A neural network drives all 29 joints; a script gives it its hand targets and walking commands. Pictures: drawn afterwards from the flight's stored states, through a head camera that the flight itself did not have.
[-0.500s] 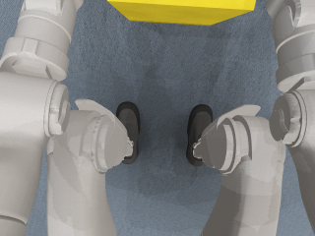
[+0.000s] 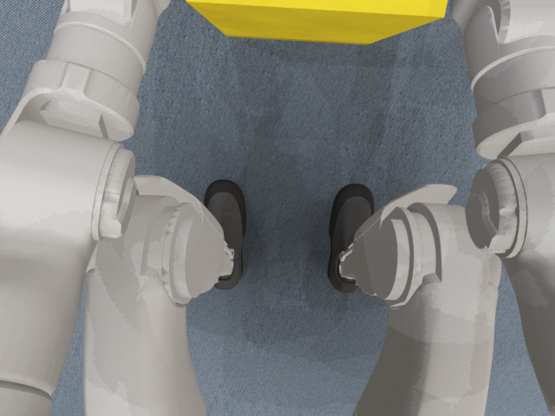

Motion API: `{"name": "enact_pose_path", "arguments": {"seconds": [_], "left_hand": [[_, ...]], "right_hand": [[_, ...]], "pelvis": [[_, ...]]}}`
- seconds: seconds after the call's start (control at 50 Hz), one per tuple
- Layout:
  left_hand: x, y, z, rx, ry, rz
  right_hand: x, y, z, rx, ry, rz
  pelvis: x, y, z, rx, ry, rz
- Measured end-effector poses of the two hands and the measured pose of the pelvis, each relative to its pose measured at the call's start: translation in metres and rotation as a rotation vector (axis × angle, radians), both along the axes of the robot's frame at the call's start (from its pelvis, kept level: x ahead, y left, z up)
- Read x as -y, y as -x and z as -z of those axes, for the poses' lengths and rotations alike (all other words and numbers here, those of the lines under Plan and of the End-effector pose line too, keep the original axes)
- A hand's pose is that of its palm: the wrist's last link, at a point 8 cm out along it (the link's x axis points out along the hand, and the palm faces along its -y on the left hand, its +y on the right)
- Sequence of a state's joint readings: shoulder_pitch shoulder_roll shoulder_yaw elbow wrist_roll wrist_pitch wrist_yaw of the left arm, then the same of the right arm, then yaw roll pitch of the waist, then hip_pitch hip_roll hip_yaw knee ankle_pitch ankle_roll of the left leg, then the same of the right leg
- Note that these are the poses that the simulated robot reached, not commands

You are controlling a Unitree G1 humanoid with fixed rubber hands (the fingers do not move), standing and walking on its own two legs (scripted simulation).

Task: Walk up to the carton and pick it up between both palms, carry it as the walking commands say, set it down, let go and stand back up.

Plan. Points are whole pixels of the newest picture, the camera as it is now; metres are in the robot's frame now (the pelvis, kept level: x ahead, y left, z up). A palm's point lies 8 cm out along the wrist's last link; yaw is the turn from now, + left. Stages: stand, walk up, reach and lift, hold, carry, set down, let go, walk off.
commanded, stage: reach and lift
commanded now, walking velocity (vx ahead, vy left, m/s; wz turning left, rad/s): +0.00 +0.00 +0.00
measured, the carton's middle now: out of the picture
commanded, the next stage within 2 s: none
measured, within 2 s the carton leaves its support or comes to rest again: leaves its support in 0.72 s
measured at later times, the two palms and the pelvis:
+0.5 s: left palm out of the picture +0.56 +0.14 -0.18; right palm out of the picture +0.56 -0.17 -0.17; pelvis +0.00 +0.00 -0.01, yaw +0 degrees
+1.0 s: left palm out of the picture +0.56 +0.14 -0.13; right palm out of the picture +0.55 -0.16 -0.12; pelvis -0.01 +0.00 +0.00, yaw +0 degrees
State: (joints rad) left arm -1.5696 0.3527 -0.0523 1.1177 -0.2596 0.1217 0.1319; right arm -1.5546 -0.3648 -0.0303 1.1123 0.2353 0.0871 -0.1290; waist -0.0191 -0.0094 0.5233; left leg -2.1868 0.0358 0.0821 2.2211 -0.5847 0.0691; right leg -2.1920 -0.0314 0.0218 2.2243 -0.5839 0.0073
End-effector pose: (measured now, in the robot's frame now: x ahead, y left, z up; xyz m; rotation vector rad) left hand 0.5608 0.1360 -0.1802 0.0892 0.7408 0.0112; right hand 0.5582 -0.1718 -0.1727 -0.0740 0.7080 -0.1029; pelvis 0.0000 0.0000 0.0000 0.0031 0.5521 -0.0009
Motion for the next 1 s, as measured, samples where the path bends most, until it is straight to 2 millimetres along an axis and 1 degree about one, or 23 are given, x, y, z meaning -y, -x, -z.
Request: {"name": "enact_pose_path", "arguments": {"seconds": [0.12,0.32,0.5,0.66,0.8,1.0], "left_hand": [[0.0,0.0,0.001,-0.003,0.012,-0.006],[-0.002,0.0,0.003,-0.019,0.077,-0.028],[-0.002,0.0,0.003,-0.026,0.079,-0.029],[0.001,0.001,-0.002,-0.034,0.016,-0.026],[0.001,0.006,-0.016,-0.043,-0.031,-0.034],[-0.001,0.004,-0.054,-0.015,-0.03,-0.049]], "right_hand": [[0.0,0.0,0.0,-0.002,-0.006,0.005],[0.001,0.0,0.003,-0.021,-0.081,0.035],[0.001,0.0,0.002,-0.031,-0.083,0.035],[0.0,0.002,-0.002,-0.049,-0.073,0.038],[-0.005,0.005,-0.018,-0.051,-0.06,0.061],[-0.008,0.006,-0.051,-0.021,-0.054,0.07]], "pelvis": [[0.0,0.0,0.0,0.0,0.0,0.0],[0.001,-0.001,0.002,0.001,-0.001,-0.001],[0.001,0.0,0.006,0.01,0.001,-0.001],[0.001,0.002,0.006,0.021,-0.002,0.001],[0.002,0.007,0.006,0.056,-0.004,0.003],[0.002,0.013,0.001,0.11,-0.007,0.0]]}}
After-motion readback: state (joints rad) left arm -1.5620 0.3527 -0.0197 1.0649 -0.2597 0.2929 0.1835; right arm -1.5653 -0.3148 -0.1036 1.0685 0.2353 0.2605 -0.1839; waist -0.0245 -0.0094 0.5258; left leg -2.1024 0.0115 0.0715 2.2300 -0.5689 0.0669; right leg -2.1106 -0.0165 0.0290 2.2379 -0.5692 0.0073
